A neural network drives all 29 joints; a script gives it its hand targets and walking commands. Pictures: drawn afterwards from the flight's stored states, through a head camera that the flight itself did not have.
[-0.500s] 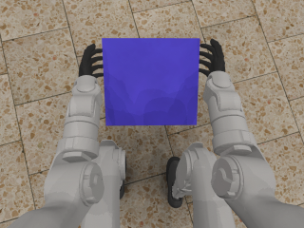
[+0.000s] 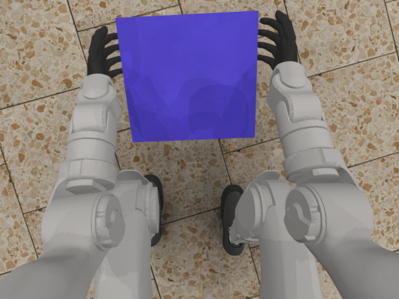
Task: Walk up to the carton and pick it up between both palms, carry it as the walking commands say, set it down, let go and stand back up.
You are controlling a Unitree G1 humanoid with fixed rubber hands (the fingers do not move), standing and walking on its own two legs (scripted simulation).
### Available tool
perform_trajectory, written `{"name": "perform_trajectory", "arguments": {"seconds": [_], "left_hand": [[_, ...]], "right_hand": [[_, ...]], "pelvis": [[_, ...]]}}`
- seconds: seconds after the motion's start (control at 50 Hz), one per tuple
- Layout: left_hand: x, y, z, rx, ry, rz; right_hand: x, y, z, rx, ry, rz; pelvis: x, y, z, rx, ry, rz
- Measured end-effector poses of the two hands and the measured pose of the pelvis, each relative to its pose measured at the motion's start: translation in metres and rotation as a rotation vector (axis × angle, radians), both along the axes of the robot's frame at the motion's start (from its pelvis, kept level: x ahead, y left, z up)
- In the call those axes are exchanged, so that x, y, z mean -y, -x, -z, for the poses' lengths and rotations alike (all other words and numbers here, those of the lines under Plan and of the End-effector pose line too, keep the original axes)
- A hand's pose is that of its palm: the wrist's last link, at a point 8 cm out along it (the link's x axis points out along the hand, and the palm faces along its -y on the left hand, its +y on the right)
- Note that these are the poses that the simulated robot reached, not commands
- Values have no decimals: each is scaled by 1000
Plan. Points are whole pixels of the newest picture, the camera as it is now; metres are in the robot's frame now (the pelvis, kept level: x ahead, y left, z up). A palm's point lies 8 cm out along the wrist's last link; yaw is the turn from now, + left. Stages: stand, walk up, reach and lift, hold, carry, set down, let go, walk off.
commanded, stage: set down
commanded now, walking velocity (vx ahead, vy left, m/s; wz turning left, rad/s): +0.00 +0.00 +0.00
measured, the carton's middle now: (192, 79) +0.50 +0.04 -0.23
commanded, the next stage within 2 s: none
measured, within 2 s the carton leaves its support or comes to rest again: neither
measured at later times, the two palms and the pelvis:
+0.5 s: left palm (107, 57) +0.53 +0.20 -0.19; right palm (272, 66) +0.53 -0.13 -0.19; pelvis +0.00 +0.00 -0.04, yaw +0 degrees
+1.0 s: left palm (107, 58) +0.54 +0.21 -0.21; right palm (268, 63) +0.54 -0.12 -0.21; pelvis +0.00 +0.01 -0.05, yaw -1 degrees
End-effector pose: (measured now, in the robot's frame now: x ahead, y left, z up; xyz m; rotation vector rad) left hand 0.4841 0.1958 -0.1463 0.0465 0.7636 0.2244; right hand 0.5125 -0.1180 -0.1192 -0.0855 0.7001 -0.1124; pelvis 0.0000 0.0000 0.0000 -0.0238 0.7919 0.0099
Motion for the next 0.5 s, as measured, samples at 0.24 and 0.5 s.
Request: {"name": "perform_trajectory", "arguments": {"seconds": [0.24,0.5], "left_hand": [[-3,-25,19,-17,-11,48],[-5,-47,46,-30,-28,82]], "right_hand": [[6,-2,35,-39,-27,-42],[8,-16,74,-66,-19,-92]], "pelvis": [[-2,2,16,26,1,3],[0,0,35,41,-9,8]]}}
